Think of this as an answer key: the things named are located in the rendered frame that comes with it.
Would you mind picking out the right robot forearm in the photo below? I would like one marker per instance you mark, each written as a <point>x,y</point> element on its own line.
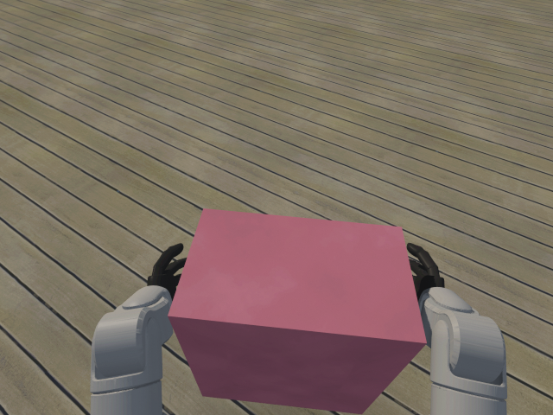
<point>468,358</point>

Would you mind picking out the robot right hand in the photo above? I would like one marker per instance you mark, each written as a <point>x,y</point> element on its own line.
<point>427,274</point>

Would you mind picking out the robot left hand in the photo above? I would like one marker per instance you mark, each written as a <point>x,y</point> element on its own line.
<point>163,272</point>

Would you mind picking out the carton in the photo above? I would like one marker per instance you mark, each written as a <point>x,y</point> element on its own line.
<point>282,310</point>

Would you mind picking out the left robot forearm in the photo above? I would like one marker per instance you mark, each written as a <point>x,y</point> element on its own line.
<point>126,363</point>

